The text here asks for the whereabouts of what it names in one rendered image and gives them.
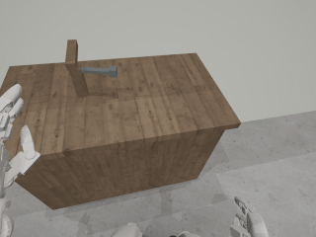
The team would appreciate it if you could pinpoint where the left robot forearm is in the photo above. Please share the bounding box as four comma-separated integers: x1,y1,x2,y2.
0,197,15,237

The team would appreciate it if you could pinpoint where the robot left hand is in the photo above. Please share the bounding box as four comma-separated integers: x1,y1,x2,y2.
0,84,40,198

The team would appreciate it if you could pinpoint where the left robot shin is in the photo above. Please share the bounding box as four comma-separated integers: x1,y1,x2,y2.
127,222,137,227

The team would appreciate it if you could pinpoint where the counter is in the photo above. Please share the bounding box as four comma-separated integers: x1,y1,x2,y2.
0,39,242,210

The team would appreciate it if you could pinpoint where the robot right hand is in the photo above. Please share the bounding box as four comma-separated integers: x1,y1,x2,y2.
230,197,270,237

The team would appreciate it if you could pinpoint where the left robot thigh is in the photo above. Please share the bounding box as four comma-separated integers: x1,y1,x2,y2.
111,225,143,237

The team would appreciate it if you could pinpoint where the tap lever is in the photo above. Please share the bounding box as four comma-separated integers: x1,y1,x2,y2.
81,65,118,78

